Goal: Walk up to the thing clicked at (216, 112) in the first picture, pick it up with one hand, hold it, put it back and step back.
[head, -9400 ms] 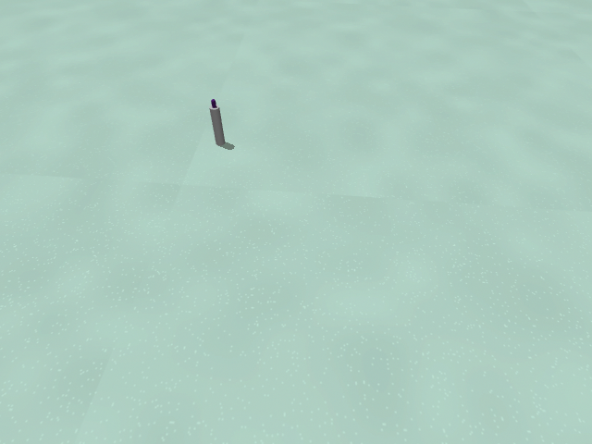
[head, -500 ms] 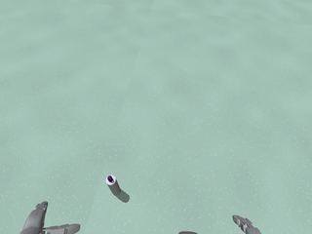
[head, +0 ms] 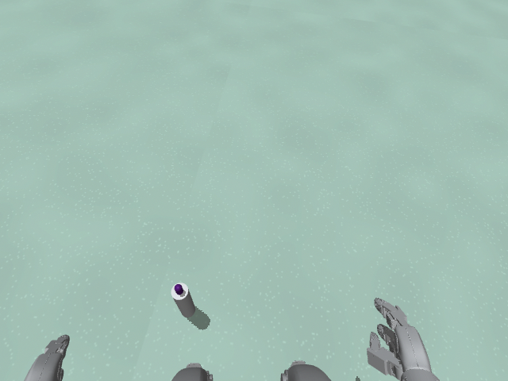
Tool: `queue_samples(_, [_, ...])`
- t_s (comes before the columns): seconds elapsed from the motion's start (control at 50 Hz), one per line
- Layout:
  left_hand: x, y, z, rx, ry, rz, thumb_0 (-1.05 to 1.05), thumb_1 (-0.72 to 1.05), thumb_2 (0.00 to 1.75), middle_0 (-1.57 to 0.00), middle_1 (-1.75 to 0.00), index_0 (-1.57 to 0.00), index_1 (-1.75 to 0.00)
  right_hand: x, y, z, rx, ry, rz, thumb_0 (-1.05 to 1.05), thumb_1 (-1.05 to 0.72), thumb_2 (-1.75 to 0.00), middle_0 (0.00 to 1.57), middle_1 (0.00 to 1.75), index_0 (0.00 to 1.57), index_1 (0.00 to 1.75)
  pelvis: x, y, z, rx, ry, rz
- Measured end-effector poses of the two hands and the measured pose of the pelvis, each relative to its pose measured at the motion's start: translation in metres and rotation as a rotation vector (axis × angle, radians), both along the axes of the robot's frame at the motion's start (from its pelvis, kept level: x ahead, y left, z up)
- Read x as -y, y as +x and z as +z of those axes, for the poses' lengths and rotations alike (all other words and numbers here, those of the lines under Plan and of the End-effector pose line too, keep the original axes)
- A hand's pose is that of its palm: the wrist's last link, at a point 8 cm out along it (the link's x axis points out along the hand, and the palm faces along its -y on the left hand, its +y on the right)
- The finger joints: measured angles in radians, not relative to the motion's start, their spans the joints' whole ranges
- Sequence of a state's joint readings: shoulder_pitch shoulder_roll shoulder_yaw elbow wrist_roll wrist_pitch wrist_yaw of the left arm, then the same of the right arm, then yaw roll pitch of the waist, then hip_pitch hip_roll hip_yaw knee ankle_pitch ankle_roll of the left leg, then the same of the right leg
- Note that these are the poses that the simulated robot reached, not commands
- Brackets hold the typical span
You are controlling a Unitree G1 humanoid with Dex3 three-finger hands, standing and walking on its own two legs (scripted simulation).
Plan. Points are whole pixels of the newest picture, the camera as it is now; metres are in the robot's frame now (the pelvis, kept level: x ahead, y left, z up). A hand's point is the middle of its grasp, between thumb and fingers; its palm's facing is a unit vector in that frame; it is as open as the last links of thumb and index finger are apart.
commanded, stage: go down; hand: left
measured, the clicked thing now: (183, 299) +0.40 +0.18 -0.58
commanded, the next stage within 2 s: none
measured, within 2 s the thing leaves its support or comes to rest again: neither
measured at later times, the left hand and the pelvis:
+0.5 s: hand out of the picture +0.13 +0.26 -0.13, palm faces +0.07 -0.95 -0.31, open 17.1 cm; pelvis -0.02 +0.00 -0.03, yaw +0 degrees
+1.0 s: hand (85, 325) +0.26 +0.32 -0.22, palm faces +0.05 -0.99 -0.16, open 17.6 cm; pelvis -0.06 +0.00 -0.16, yaw -2 degrees
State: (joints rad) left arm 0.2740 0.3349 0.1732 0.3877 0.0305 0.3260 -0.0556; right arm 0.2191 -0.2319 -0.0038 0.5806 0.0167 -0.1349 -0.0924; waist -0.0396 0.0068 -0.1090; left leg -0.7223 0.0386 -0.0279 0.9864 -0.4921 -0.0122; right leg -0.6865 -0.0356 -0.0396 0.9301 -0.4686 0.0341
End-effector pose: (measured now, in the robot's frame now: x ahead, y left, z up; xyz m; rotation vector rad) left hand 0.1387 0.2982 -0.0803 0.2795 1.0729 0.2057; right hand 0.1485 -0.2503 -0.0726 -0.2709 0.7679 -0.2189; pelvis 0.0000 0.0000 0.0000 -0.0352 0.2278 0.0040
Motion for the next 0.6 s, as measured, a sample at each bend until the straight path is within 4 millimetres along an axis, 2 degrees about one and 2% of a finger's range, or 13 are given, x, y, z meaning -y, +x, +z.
queue_samples(0.14, [0.000,-0.003,-0.005,0.001,-0.002,0.004,0.00,-0.48,0.08,-0.08,-0.06,-0.06,-0.07,-0.005,0.000,-0.009,0.015,-0.002,0.005,0.01,-0.81,-0.87,0.20,0.30,0.21,0.30,0.000,-0.001,-0.010,-0.026,-0.007,0.003])
queue_samples(0.46, [-0.006,-0.019,-0.014,0.044,-0.010,0.023,0.00,-0.47,0.08,-0.07,-0.05,-0.07,-0.06,0.002,-0.022,-0.022,0.021,-0.030,-0.012,0.01,-0.85,-0.88,0.20,0.30,0.21,0.30,0.004,-0.017,-0.027,-0.049,-0.015,0.007])
queue_samples(0.54, [-0.010,-0.023,-0.020,0.060,-0.017,0.021,0.00,-0.48,0.07,-0.07,-0.04,-0.07,-0.05,0.004,-0.025,-0.025,0.032,-0.042,-0.006,0.01,-0.86,-0.88,0.20,0.30,0.21,0.30,0.005,-0.023,-0.032,-0.055,-0.017,0.009])
queue_samples(0.6, [-0.018,-0.018,-0.030,0.091,-0.021,0.022,0.00,-0.49,0.06,-0.07,-0.04,-0.07,-0.05,0.006,-0.027,-0.031,0.041,-0.055,0.015,0.01,-0.86,-0.88,0.20,0.30,0.21,0.30,0.005,-0.030,-0.040,-0.072,-0.017,0.009])
